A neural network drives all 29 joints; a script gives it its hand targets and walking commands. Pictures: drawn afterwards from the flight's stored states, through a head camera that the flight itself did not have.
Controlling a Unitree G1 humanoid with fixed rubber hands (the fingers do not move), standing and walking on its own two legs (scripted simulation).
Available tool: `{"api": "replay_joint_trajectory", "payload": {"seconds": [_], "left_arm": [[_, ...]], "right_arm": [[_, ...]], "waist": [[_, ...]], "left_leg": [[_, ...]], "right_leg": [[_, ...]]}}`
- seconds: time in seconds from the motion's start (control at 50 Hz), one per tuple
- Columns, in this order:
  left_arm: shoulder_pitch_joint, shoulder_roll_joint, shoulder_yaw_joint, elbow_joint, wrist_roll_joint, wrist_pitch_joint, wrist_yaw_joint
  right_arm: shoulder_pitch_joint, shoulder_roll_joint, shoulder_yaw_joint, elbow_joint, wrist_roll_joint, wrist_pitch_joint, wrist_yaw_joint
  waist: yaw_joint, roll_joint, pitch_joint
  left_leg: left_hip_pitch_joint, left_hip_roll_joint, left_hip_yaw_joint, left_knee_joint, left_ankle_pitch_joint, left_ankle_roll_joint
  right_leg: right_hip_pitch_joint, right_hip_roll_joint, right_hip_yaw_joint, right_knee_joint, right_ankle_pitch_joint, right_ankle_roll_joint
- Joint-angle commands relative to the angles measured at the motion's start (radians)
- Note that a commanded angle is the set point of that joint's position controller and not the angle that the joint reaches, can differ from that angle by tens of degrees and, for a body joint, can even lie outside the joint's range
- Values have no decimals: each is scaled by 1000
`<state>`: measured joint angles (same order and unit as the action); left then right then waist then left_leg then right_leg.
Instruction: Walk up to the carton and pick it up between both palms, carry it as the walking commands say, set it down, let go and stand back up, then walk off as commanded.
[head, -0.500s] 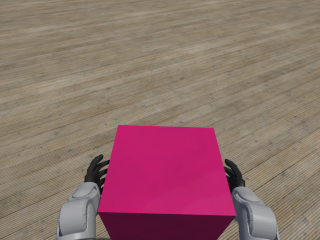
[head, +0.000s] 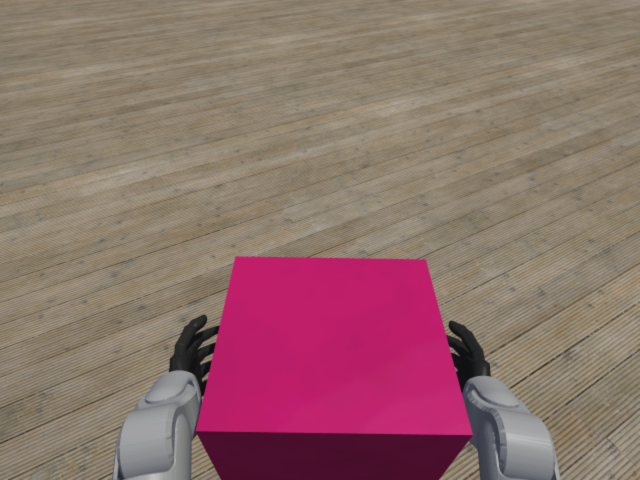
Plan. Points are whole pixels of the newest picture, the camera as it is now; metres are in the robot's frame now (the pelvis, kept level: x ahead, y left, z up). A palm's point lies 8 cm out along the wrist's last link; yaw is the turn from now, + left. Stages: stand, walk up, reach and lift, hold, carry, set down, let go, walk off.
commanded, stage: carry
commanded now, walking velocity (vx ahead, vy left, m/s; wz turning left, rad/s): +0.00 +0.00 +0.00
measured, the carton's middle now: (327, 391) +0.27 +0.00 -0.03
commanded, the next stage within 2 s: none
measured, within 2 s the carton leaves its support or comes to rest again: neither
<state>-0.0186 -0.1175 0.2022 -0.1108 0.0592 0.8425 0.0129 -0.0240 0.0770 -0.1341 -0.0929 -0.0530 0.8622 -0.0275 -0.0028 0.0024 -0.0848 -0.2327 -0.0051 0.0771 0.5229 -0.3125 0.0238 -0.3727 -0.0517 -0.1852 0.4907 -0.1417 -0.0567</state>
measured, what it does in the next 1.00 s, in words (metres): steps to the left: left foot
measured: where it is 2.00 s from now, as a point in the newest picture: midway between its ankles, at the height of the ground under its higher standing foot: (238, 415)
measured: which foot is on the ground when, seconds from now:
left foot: down 0.00-0.62, up 0.64-0.84, down 0.86-1.00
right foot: down 0.00-0.90, up 0.92-1.00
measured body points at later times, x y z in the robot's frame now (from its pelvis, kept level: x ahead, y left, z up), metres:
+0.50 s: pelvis +0.00 +0.00 +0.00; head -0.02 +0.00 +0.45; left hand +0.26 +0.18 +0.03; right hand +0.26 -0.17 +0.02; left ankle -0.02 +0.10 -0.73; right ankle +0.08 -0.09 -0.73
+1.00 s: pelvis +0.06 +0.09 +0.01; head +0.05 +0.09 +0.46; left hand +0.28 +0.27 +0.08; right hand +0.29 -0.07 +0.08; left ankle +0.03 +0.17 -0.73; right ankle +0.07 -0.07 -0.71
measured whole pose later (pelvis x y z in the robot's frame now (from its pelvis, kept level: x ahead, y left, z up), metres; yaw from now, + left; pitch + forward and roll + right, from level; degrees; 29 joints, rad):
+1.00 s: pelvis +0.06 +0.09 +0.01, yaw +0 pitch +4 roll +0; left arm 0.10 -0.13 0.19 -0.57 -0.03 1.20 0.09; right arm 0.10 0.14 -0.10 -0.52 0.01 1.18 -0.10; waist 0.00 -0.01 -0.11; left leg -0.20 0.00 0.14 0.33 -0.21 0.05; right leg -0.39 -0.13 -0.11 0.60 -0.33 0.04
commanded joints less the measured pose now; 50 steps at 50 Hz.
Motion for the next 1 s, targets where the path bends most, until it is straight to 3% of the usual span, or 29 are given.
{"api": "replay_joint_trajectory", "payload": {"seconds": [0.0,0.02,0.04,0.06,0.1,0.12,0.24,0.26,0.3,0.32,0.36,0.4,0.44,0.46,0.48,0.54,0.56,0.58,0.6,0.62,0.64,0.72,0.82,0.84,0.88,0.92,0.94,0.96,0.98], "left_arm": [[-489,-656,-668,-425,-240,-31,-69],[-492,-482,-528,-137,-119,-6,-60],[-496,-582,-624,-349,-218,0,-50],[-434,-460,-538,-104,-108,2,-59],[-444,-547,-575,-176,-135,-38,-73],[-410,-474,-498,-14,-78,-45,-83],[-441,-608,-616,-266,-194,-7,-63],[-408,-492,-528,-95,-114,-11,-63],[-514,-522,-580,-239,-145,-40,-66],[-502,-611,-659,-419,-235,-25,-55],[-394,-496,-535,-89,-109,-12,-63],[-414,-521,-552,-123,-122,-49,-73],[-514,-520,-573,-238,-148,-79,-72],[-427,-518,-537,-108,-115,-68,-79],[-428,-593,-628,-288,-189,-47,-72],[-493,-554,-616,-277,-152,-29,-69],[-436,-551,-581,-220,-152,-30,-72],[-486,-723,-785,-571,-339,14,-51],[-424,-722,-791,-664,-352,82,-27],[-345,-649,-777,-551,-299,154,-9],[-250,-608,-759,-515,-269,184,-8],[-241,-569,-773,-528,-261,260,-10],[-364,-601,-818,-634,-309,297,-12],[-368,-604,-799,-632,-298,303,-13],[-327,-593,-809,-662,-312,318,-11],[-377,-629,-803,-615,-281,333,-15],[-407,-660,-818,-620,-309,332,-30],[-353,-676,-792,-580,-301,328,-36],[-341,-681,-817,-605,-313,326,-44]], "right_arm": [[-493,719,649,-453,238,-45,60],[-412,548,463,-102,90,-16,54],[-445,626,570,-360,183,-12,40],[-289,522,438,-10,50,-5,54],[-378,589,513,-170,102,-51,65],[-401,549,462,-28,75,-67,74],[-458,635,586,-361,178,-35,45],[-401,512,480,-148,95,-30,51],[-412,600,513,-176,120,-50,62],[-462,675,602,-406,213,-38,47],[-348,554,477,-75,81,-25,53],[-338,577,481,-86,90,-59,70],[-417,591,516,-187,116,-89,66],[-388,577,490,-114,91,-85,72],[-408,639,582,-307,164,-71,57],[-413,631,559,-228,140,-42,65],[-473,605,566,-283,153,-58,62],[-505,770,753,-634,317,-10,33],[-491,779,783,-748,351,56,18],[-290,714,708,-519,262,141,15],[-295,686,730,-531,278,169,22],[-244,663,712,-492,263,245,25],[-277,671,700,-563,267,269,16],[-322,666,724,-602,280,279,15],[-251,663,713,-570,281,293,4],[-325,677,712,-590,288,294,10],[-329,693,723,-627,282,292,6],[-343,725,757,-651,293,299,9],[-333,714,759,-680,291,294,11]], "waist": [[6,-16,-186],[4,0,-202],[-4,-49,-212],[-2,6,-219],[-2,5,-258],[1,-19,-215],[3,-69,-229],[7,-15,-195],[3,4,-239],[6,-29,-248],[2,-45,-237],[3,37,-289],[-4,-11,-272],[-1,-25,-218],[-1,-3,-237],[5,1,-182],[16,-28,-221],[19,-70,-223],[34,-143,-211],[31,-140,-196],[30,-204,-243],[15,-98,-166],[-3,-92,-182],[-9,-163,-142],[-6,28,-138],[-9,249,-54],[-15,183,-73],[-9,28,-117],[-11,69,-128]], "left_leg": [[-71,102,-83,-96,59,21],[-83,112,-97,-98,59,40],[-46,135,-110,-108,112,44],[-43,118,-103,-103,151,32],[-18,114,-70,-78,181,17],[-46,103,-74,-89,128,15],[-61,102,-90,-81,80,37],[-75,107,-82,-110,77,31],[-67,117,-103,-118,70,39],[-44,105,-79,-71,87,35],[-29,118,-92,-96,116,33],[-22,112,-77,-61,220,25],[-15,128,-90,-77,209,25],[-54,119,-77,-80,163,21],[-40,111,-93,-77,151,23],[-76,124,-109,-119,149,27],[-70,89,-77,-78,-28,52],[-142,61,-63,-33,-205,57],[-279,27,-54,52,-293,56],[-328,33,-34,213,-204,48],[-374,63,-47,258,-161,42],[-147,16,-1,4,-96,32],[48,29,48,-121,52,40],[59,77,24,-173,79,45],[94,99,-25,-286,-114,61],[153,311,-319,-471,-316,163],[160,332,-376,-485,-213,180],[232,312,-286,-428,-79,184],[249,310,-258,-412,-43,184]], "right_leg": [[165,-133,167,-131,-97,12],[169,-132,167,-137,-141,9],[152,-117,152,-129,-96,9],[182,-126,148,-98,2,5],[212,-137,151,-73,138,-7],[212,-149,153,-78,108,-3],[167,-138,184,-141,-137,-1],[156,-135,176,-117,-131,-1],[194,-120,151,-95,-102,4],[171,-126,170,-132,-86,9],[172,-127,171,-103,-40,-4],[225,-137,144,-51,182,0],[218,-127,132,-41,166,3],[192,-140,152,-54,133,6],[196,-134,157,-71,110,2],[187,-116,127,-62,-22,10],[193,-119,164,-76,-218,8],[211,-174,247,-140,-475,-10],[282,-268,412,-251,-716,-56],[267,-379,551,-321,-802,-85],[345,-429,632,-385,-783,-126],[191,-321,379,-414,-503,-41],[80,-252,220,-317,-392,13],[49,-256,183,-268,-337,34],[19,-150,79,-106,-350,64],[-166,-76,5,139,-250,100],[-199,-73,69,187,-259,98],[-184,-70,86,164,-231,102],[-186,-74,93,158,-216,93]]}}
